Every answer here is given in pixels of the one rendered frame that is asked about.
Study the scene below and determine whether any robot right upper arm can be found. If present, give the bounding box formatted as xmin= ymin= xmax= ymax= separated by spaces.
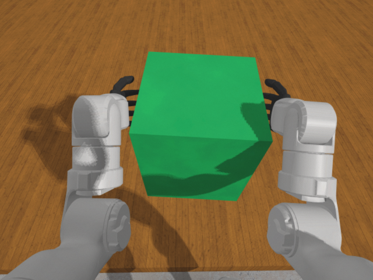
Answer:
xmin=267 ymin=202 xmax=373 ymax=280

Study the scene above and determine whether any left robot hand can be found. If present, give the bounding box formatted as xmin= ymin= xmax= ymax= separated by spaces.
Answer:
xmin=110 ymin=76 xmax=139 ymax=127

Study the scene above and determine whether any right robot forearm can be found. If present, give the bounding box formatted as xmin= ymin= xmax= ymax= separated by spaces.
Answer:
xmin=270 ymin=98 xmax=342 ymax=247

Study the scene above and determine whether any carton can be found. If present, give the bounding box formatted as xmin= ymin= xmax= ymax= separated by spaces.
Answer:
xmin=129 ymin=51 xmax=273 ymax=201

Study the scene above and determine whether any robot left upper arm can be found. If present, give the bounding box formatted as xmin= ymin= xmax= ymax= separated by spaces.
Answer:
xmin=1 ymin=198 xmax=131 ymax=280

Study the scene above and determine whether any left robot forearm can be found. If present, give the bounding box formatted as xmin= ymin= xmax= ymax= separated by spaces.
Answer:
xmin=60 ymin=93 xmax=129 ymax=239

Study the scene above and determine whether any right robot hand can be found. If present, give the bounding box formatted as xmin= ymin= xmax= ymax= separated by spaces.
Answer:
xmin=263 ymin=79 xmax=291 ymax=132

